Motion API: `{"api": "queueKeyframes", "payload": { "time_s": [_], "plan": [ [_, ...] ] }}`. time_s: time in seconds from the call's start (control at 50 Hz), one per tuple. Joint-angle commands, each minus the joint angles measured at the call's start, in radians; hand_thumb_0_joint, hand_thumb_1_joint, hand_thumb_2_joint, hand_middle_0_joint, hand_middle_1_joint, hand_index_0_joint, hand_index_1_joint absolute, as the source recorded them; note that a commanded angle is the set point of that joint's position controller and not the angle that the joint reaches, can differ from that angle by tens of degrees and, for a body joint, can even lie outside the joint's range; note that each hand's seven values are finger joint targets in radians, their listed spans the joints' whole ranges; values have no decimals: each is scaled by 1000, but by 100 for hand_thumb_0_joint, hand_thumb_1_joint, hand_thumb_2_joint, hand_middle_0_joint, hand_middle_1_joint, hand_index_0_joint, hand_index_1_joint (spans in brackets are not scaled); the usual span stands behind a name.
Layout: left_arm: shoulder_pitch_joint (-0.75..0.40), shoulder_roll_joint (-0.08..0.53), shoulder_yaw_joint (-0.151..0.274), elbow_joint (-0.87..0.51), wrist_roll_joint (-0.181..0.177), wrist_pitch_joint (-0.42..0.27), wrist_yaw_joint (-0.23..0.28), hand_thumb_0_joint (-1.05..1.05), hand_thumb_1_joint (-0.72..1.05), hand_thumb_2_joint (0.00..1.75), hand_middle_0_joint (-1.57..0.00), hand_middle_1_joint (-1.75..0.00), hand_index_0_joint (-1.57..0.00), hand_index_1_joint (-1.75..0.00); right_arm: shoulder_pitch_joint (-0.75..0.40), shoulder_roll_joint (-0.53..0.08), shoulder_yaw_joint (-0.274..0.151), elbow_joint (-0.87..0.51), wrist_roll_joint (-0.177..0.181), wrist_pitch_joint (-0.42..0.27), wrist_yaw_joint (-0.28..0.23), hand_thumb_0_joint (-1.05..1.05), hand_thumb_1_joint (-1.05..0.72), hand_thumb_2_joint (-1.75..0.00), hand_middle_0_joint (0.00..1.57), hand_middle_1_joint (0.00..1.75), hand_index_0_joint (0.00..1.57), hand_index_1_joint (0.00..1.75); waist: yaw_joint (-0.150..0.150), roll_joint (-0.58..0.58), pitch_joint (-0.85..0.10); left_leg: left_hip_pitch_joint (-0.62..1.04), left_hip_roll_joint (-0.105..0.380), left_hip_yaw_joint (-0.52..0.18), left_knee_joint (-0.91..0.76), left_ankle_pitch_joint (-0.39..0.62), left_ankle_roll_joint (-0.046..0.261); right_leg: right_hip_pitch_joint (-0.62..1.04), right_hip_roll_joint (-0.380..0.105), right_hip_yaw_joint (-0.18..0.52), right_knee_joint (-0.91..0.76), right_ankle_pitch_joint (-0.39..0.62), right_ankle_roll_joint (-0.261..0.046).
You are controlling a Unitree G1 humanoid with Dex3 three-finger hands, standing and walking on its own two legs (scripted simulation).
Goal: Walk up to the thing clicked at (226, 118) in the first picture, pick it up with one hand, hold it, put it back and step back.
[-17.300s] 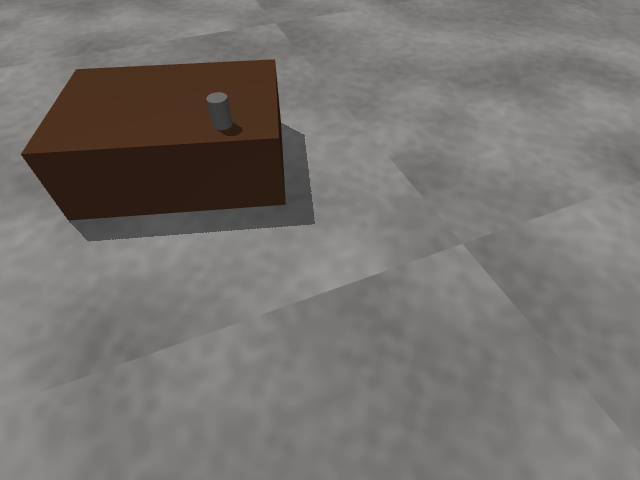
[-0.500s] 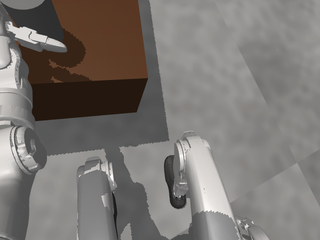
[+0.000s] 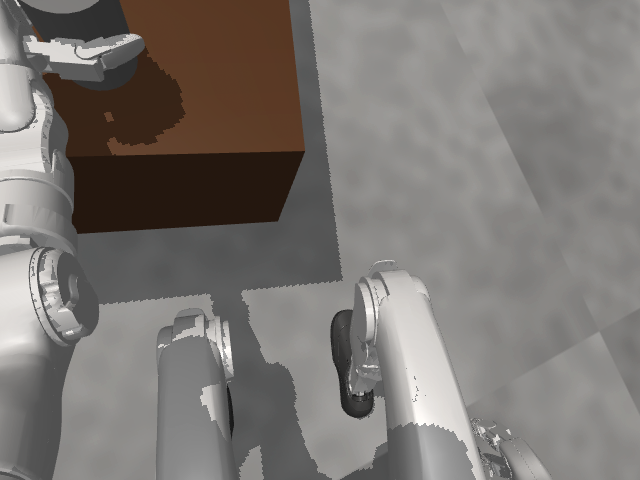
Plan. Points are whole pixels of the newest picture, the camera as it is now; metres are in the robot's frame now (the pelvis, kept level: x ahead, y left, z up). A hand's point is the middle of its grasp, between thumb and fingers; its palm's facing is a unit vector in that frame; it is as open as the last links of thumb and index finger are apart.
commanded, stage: settle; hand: left
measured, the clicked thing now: (81, 20) +0.61 +0.15 +0.00
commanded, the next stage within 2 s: lift in 1.10 s
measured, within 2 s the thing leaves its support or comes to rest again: leaves its support in 0.46 s
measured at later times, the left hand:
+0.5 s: hand (73, 15) +0.59 +0.15 +0.02, palm faces +0.05 -1.00 -0.07, open 10.7 cm
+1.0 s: hand out of the picture +0.60 +0.13 +0.09, palm faces +0.05 -1.00 -0.05, open 10.8 cm
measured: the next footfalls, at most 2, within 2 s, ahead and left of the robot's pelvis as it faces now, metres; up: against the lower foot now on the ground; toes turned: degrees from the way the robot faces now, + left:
none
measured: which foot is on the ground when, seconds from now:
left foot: down 0.00-1.00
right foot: down 0.00-1.00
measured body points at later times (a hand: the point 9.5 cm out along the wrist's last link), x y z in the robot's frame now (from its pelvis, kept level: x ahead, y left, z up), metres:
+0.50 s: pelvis +0.00 +0.01 +0.02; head +0.24 +0.04 +0.40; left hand +0.58 +0.20 +0.03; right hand +0.03 -0.26 -0.10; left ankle +0.06 +0.12 -0.39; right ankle +0.14 -0.16 -0.39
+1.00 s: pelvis +0.02 +0.00 +0.08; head +0.26 +0.02 +0.47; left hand +0.59 +0.19 +0.09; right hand +0.04 -0.28 -0.03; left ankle +0.06 +0.12 -0.39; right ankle +0.14 -0.16 -0.39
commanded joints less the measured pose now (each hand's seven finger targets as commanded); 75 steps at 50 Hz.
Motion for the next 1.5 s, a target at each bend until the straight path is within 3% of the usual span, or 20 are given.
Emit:
{"api": "queueKeyframes", "payload": {
  "time_s": [0.0, 0.1, 0.28, 0.42, 0.44, 0.48, 0.52, 0.58, 0.62, 0.66, 0.7, 0.82, 0.88, 0.98, 1.08, 1.22, 1.28, 1.36, 1.42, 1.48],
  "plan": [
    [-418, 118, -17, -145, 20, -59, -8, 0, 13, 82, -96, -97, -97, -96, 237, -208, -68, -6, -6, -4, -13, 0, -89, -89, 20, 30, 20, 30, -67, 184, -724, 325, 18, 69, -277, 201, 38, 527, 38, -74, -141, 115, -76],
    [-442, 119, -24, -111, 23, -51, -10, 0, 14, 100, -103, -112, -103, -112, 231, -212, -63, -8, -3, -1, -12, 0, -90, -90, 20, 30, 20, 30, -78, 161, -661, 273, 15, 66, -277, 133, 44, 488, 39, -78, -146, 52, -75],
    [-487, 170, -15, -288, 12, -13, -26, 0, 17, 114, -113, -125, -113, -126, 243, -216, -74, -31, 15, 9, -21, 0, -90, -90, 20, 30, 20, 30, -36, 255, -806, 403, 20, 59, -327, 171, 33, 533, 34, -77, -143, 79, -83],
    [-557, 195, 6, -493, -40, 22, -21, 0, 15, 116, -116, -128, -116, -129, 277, -207, -83, -29, 42, 15, -46, 0, -90, -90, 20, 30, 20, 30, -21, 280, -914, 532, 27, 41, -388, 250, 26, 637, 32, -70, -186, 152, -87],
    [-477, 223, 39, -438, -45, 37, -17, 0, 15, 117, -116, -129, -116, -130, 286, -218, -93, -19, 48, 19, -51, 0, -90, -90, 20, 30, 20, 30, -19, 250, -907, 534, 27, 41, -396, 237, 31, 650, 35, -67, -204, 137, -85],
    [-548, 176, 6, -567, -62, 32, -21, 0, 17, 120, -117, -131, -117, -132, 294, -194, -87, -12, 51, 17, -55, 0, -90, -90, 20, 30, 20, 30, -28, 269, -913, 551, 32, 51, -406, 273, 31, 677, 39, -61, -227, 169, -89],
    [-493, 179, 16, -530, -57, 39, -17, 0, 16, 122, -119, -134, -120, -135, 296, -190, -87, 9, 52, 16, -60, 0, -90, -90, 20, 30, 20, 30, -25, 277, -864, 578, 36, 41, -433, 285, 26, 656, 37, -61, -245, 168, -91],
    [-335, 81, -29, -324, -56, 52, -17, 0, 13, 121, -119, -133, -119, -134, 272, -179, -82, 30, 50, 13, -60, 0, -90, -90, 20, 30, 20, 30, -43, 173, -701, 495, 43, 45, -451, 237, 41, 642, 48, -65, -294, 130, -87],
    [-408, 186, 23, -452, -56, 23, -6, 0, 8, 119, -117, -131, -117, -132, 263, -186, -88, -5, 51, 8, -62, 0, -90, -90, 20, 30, 20, 30, -8, 207, -791, 546, 43, 48, -458, 289, 37, 687, 43, -56, -298, 176, -88],
    [-444, 159, 5, -503, -62, 10, -20, 0, 6, 118, -117, -131, -117, -132, 277, -179, -89, 4, 49, 8, -56, 0, -90, -90, 20, 30, 20, 30, -9, 261, -825, 623, 46, 45, -469, 333, 29, 695, 46, -57, -299, 200, -94],
    [-355, 109, -7, -343, -63, 18, -28, 0, 10, 122, -119, -133, -119, -134, 276, -175, -83, 13, 49, 5, -56, 0, -89, -90, 20, 30, 20, 30, -25, 201, -748, 592, 47, 39, -478, 331, 30, 686, 49, -63, -314, 204, -94],
    [-409, 155, 23, -435, -67, -19, -15, 0, 13, 124, -121, -135, -122, -136, 278, -176, -92, -9, 45, 0, -51, 0, -89, -90, 20, 30, 20, 30, -4, 202, -805, 593, 42, 54, -502, 341, 34, 790, 52, -51, -344, 241, -93],
    [-311, 155, 34, -307, -55, -13, -22, 0, 14, 126, -122, -136, -123, -137, 281, -174, -88, -1, 47, 0, -50, 0, -89, -90, 20, 30, 20, 30, -5, 184, -773, 584, 42, 51, -515, 356, 32, 801, 52, -55, -348, 259, -95],
    [-388, 166, 31, -443, -60, -26, -23, 0, 16, 128, -124, -137, -124, -139, 290, -171, -97, -9, 44, 0, -51, 0, -90, -90, 20, 30, 20, 30, 1, 212, -877, 639, 44, 59, -531, 371, 33, 875, 56, -45, -372, 286, -95],
    [-349, 149, 24, -438, -76, -25, -25, 0, 22, 130, -123, -137, -124, -139, 278, -162, -97, 9, 48, -3, -58, 0, -89, -90, 20, 30, 20, 30, 2, 179, -804, 617, 47, 60, -560, 283, 39, 868, 60, -46, -419, 203, -88],
    [-353, 124, 8, -480, -94, -43, -34, 0, 16, 125, -122, -139, -124, -139, 272, -154, -93, 22, 51, -10, -63, 0, -92, -91, 20, 30, 20, 30, -2, 188, -813, 667, 51, 52, -580, 329, 35, 888, 61, -47, -431, 242, -91],
    [-226, 82, 2, -342, -97, -30, -31, 0, 17, 127, -122, -139, -123, -139, 253, -150, -90, 16, 52, -12, -62, 0, -92, -91, 20, 30, 20, 30, 10, 138, -764, 634, 49, 57, -590, 313, 39, 906, 60, -45, -447, 235, -89],
    [-302, 155, 33, -540, -89, -53, -15, 0, 16, 128, -122, -140, -124, -140, 256, -146, -101, -1, 51, -10, -63, 0, -92, -91, 20, 30, 20, 30, 40, 186, -878, 697, 48, 69, -603, 339, 37, 995, 61, -28, -466, 268, -90],
    [-169, 38, -13, -409, -103, -31, -18, 0, 16, 131, -123, -142, -125, -142, 243, -139, -99, 7, 56, -12, -63, 0, -92, -91, 20, 30, 20, 30, 25, 131, -777, 676, 50, 63, -638, 319, 39, 994, 66, -43, -498, 247, -88],
    [-195, 125, 24, -550, -92, -39, 2, 0, 17, 128, -123, -140, -125, -140, 238, -141, -111, -13, 60, -11, -69, 0, -92, -91, 20, 30, 20, 30, 62, 150, -855, 727, 50, 69, -669, 321, 42, 1070, 66, -33, -535, 248, -84]
  ]
}}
